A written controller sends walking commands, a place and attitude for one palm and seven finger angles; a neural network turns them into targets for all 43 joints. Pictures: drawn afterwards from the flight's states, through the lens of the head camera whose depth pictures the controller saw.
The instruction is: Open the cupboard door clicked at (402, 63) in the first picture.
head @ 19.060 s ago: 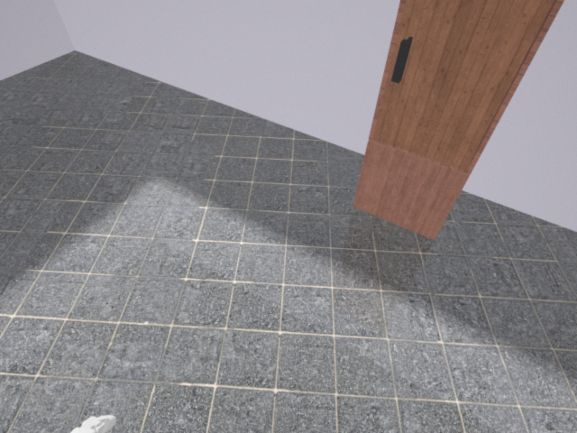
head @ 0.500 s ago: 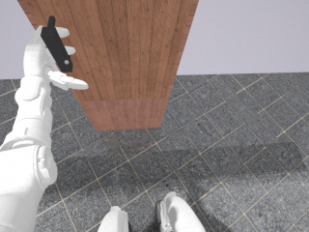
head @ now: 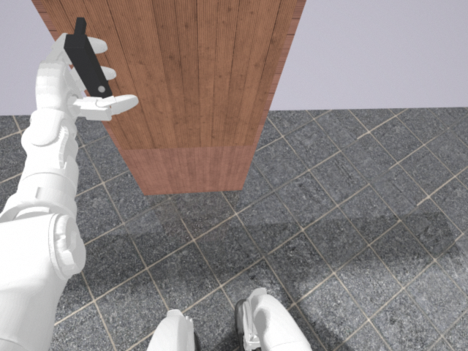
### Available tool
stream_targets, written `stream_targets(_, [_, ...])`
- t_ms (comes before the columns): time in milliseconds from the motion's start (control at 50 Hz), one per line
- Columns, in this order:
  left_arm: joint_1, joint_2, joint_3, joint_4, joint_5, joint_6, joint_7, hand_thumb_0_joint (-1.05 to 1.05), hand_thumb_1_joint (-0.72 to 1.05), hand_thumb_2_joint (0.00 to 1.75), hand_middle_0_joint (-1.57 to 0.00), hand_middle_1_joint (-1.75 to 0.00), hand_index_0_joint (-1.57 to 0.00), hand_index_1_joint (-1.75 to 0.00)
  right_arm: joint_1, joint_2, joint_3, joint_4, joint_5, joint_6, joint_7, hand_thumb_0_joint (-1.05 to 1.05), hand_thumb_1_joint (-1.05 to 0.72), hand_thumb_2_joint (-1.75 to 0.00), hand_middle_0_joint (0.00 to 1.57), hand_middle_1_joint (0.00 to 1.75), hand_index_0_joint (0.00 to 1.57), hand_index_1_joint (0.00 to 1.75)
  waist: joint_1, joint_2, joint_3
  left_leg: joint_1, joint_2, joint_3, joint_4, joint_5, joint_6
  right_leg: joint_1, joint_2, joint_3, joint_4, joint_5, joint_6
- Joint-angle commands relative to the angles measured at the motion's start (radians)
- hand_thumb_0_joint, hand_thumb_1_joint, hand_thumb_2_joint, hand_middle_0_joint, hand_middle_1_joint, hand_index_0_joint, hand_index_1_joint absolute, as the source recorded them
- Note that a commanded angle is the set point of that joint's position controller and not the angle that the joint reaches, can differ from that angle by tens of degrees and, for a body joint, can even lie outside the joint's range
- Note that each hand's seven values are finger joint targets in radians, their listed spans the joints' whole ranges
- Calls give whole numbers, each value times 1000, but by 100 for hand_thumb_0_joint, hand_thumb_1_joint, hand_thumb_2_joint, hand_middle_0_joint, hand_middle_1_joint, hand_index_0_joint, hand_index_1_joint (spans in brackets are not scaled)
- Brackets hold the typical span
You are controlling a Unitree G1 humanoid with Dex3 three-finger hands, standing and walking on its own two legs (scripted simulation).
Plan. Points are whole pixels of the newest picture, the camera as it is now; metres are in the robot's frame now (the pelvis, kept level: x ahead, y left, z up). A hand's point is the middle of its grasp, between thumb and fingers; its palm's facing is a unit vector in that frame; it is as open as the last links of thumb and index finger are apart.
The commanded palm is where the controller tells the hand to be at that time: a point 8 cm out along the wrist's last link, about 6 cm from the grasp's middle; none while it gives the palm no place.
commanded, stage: close the thumb around the handle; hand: left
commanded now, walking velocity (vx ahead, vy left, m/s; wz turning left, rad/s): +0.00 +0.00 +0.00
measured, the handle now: (92, 63) +0.58 +0.18 +0.07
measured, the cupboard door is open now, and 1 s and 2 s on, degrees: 0 16 47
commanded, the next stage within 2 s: pull the door open along its arc in 0.38 s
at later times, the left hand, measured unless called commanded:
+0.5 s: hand (106, 86) +0.53 +0.16 +0.06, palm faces -0.03 -1.00 -0.02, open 6.0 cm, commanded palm +0.51 +0.19 +0.07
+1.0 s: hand (116, 137) +0.44 +0.13 +0.07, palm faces +0.02 -1.00 +0.02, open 6.4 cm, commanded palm +0.39 +0.19 +0.07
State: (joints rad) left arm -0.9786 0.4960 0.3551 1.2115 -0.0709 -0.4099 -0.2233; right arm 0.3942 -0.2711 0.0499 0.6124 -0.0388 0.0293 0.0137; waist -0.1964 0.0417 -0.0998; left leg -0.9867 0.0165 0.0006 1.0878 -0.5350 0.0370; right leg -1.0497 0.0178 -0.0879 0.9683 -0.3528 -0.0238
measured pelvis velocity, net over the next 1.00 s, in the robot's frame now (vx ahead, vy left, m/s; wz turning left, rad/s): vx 0.03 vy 0.00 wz -0.03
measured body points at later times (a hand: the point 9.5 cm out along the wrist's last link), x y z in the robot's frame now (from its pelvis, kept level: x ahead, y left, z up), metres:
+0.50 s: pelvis +0.01 +0.00 +0.00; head +0.15 +0.02 +0.43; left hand +0.53 +0.21 +0.07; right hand +0.00 -0.26 -0.11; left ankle -0.02 +0.09 -0.66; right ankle +0.05 -0.11 -0.66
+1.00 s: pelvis +0.03 +0.00 +0.03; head +0.13 +0.00 +0.46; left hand +0.43 +0.19 +0.07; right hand +0.09 -0.25 -0.09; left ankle -0.02 +0.09 -0.66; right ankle +0.05 -0.11 -0.66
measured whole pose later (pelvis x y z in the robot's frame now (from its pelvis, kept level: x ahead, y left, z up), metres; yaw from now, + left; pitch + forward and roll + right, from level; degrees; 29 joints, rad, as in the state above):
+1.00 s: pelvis +0.03 +0.00 +0.03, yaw -2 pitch +21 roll -2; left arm -0.38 0.20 0.22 0.61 -0.16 -0.39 -0.07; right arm 0.37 -0.25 0.00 0.54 -0.01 0.05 0.06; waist -0.10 0.05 -0.16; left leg -0.77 0.02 0.05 0.92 -0.52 0.04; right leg -0.86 0.04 -0.04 0.85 -0.34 -0.02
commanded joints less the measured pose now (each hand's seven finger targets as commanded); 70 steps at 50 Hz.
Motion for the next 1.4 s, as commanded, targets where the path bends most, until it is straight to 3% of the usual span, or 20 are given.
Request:
stream_targets(0, [-472, 240, 43, -222, -8, -82, 12, 0, 45, 71, -37, -130, -37, -130, 204, -187, -67, -26, -2, -5, -13, 0, -90, -90, 20, 30, 20, 30, -23, 119, -547, 280, -4, -75, -125, 453, -31, 342, 19, 57, -52, 277, 0])
stream_targets(60, [-435, 178, 5, -228, -3, -82, 20, 0, 62, 78, -38, -132, -38, -132, 206, -180, -69, -30, -4, -2, -5, 0, -90, -90, 20, 30, 20, 30, -16, 159, -554, 331, 1, -78, -124, 529, -43, 315, 22, 47, -47, 303, -3])
stream_targets(160, [-437, 180, 7, -250, 4, -77, 31, 0, 90, 90, -40, -135, -40, -135, 216, -182, -77, -31, -3, 13, -2, 0, -90, -90, 20, 30, 20, 30, -22, 133, -564, 338, 2, -79, -125, 560, -43, 333, 23, 47, -52, 331, 0])
stream_targets(220, [-435, 134, -26, -265, -1, -76, 30, 0, 90, 90, -40, -135, -40, -135, 216, -179, -78, -32, -3, 16, 1, 0, -90, -90, 20, 30, 20, 30, -26, 150, -546, 376, 7, -85, -130, 599, -52, 303, 26, 39, -56, 324, -3])
stream_targets(300, [-425, 187, 32, -221, -13, -66, 42, 0, 90, 90, -40, -135, -40, -135, 209, -179, -74, -26, -1, 21, -2, 0, -90, -90, 20, 30, 20, 30, -24, 74, -492, 271, -2, -65, -136, 494, -33, 362, 26, 50, -65, 323, 1])
stream_targets(420, [-402, 248, 68, -245, 7, -89, 42, 0, 90, 90, -40, -135, -40, -135, 203, -176, -69, -46, -2, 16, -4, 0, -90, -90, 20, 30, 20, 30, 2, 104, -525, 254, -10, -54, -137, 489, -26, 410, 22, 64, -53, 350, -6])
stream_targets(460, [-386, 210, 41, -258, 3, -91, 34, 0, 90, 90, -40, -135, -40, -135, 196, -171, -71, -47, -1, 16, -3, 0, -90, -90, 20, 30, 20, 30, 0, 121, -546, 285, -7, -54, -133, 523, -33, 401, 21, 62, -53, 363, -2])
stream_targets(480, [-425, 152, -6, -261, -5, -90, 31, 0, 90, 90, -40, -135, -40, -135, 190, -167, -70, -44, -1, 13, -1, 0, -90, -90, 20, 30, 20, 30, -23, 114, -526, 282, -6, -55, -132, 502, -32, 381, 22, 60, -58, 351, 1])
stream_targets(560, [-316, 174, 28, -284, -16, -94, 28, 0, 90, 90, -40, -135, -40, -135, 188, -173, -74, -58, 1, 13, 3, 0, -90, -90, 20, 30, 20, 30, 19, 111, -560, 294, -7, -51, -143, 526, -35, 425, 23, 60, -57, 369, -4])
stream_targets(720, [-24, 122, 17, -456, -55, -75, 17, 0, 90, 90, -40, -135, -40, -135, 154, -163, -89, -112, 24, 19, 12, 0, -90, -90, 20, 30, 20, 30, 80, 50, -581, 294, -9, -25, -188, 591, -23, 565, 22, 70, -80, 476, -9])
stream_targets(820, [252, 10, -43, -641, -93, -61, 22, 0, 90, 90, -40, -135, -40, -135, 105, -143, -97, -157, 38, 7, 26, 0, -90, -90, 20, 30, 20, 30, 128, 23, -536, 268, -10, 1, -236, 610, -16, 652, 11, 78, -103, 535, -14])
stream_targets(900, [412, -49, -72, -758, -106, -55, 42, 0, 90, 90, -40, -135, -40, -135, 60, -131, -101, -171, 47, -2, 29, 0, -90, -90, 20, 30, 20, 30, 141, -12, -460, 256, -15, 19, -264, 551, -18, 678, 6, 79, -123, 525, -8])
stream_targets(920, [414, -63, 63, -850, -162, -61, 189, 0, 90, 90, -40, -135, -40, -135, 18, -106, -106, -181, 42, -11, 30, 0, -90, -90, 20, 30, 20, 30, 208, 36, -459, 273, -20, 17, -268, 561, -38, 655, 16, 58, -136, 490, -11])
stream_targets(940, [517, -183, -31, -816, -140, -50, 261, 0, 90, 90, -40, -135, -40, -135, 9, -93, -101, -176, 33, -20, 40, 0, -90, -90, 20, 30, 20, 30, 189, 17, -419, 280, -21, 24, -270, 543, -44, 632, 15, 48, -140, 464, -8])
stream_targets(960, [553, -226, -58, -819, -132, -47, 305, 0, 90, 90, -40, -135, -40, -135, -3, -93, -99, -169, 35, -28, 45, 0, -90, -90, 20, 30, 20, 30, 181, -12, -377, 279, -16, 19, -270, 537, -51, 602, 11, 37, -143, 446, -8])
stream_targets(1020, [570, -251, -81, -926, -68, -64, 443, 0, 90, 90, -40, -135, -40, -135, -25, -87, -105, -172, 14, -33, 49, 0, -90, -90, 20, 30, 20, 30, 193, -48, -416, 285, -19, 17, -266, 520, -55, 634, 5, 42, -124, 446, -13])
stream_targets(1080, [617, -362, -170, -982, 12, -61, 572, 0, 90, 90, -40, -135, -40, -135, -56, -61, -106, -168, -7, -37, 54, 0, -90, -90, 20, 30, 20, 30, 200, -14, -418, 314, -18, 21, -256, 554, -61, 622, -6, 43, -113, 462, -16])
stream_targets(1120, [633, -408, -223, -997, 73, -50, 654, 0, 90, 90, -40, -135, -40, -135, -80, -56, -107, -170, -16, -34, 51, 0, -90, -90, 20, 30, 20, 30, 194, -61, -401, 312, -16, 10, -256, 536, -60, 613, -5, 40, -112, 435, -17])
stream_targets(1240, [692, -538, -389, -1090, 168, -10, 756, 0, 90, 90, -40, -135, -40, -135, -133, -29, -108, -172, -32, -29, 32, 0, -90, -90, 20, 30, 20, 30, 185, -65, -416, 354, -19, 15, -258, 506, -54, 643, -14, 50, -129, 447, -16])
stream_targets(1380, [890, -654, -553, -1224, 188, 29, 758, 0, 90, 90, -40, -135, -40, -135, -191, -2, -98, -190, -30, -35, 19, 0, -90, -90, 20, 30, 20, 30, 180, -113, -368, 375, -20, 12, -271, 477, -49, 696, -26, 55, -154, 486, -13])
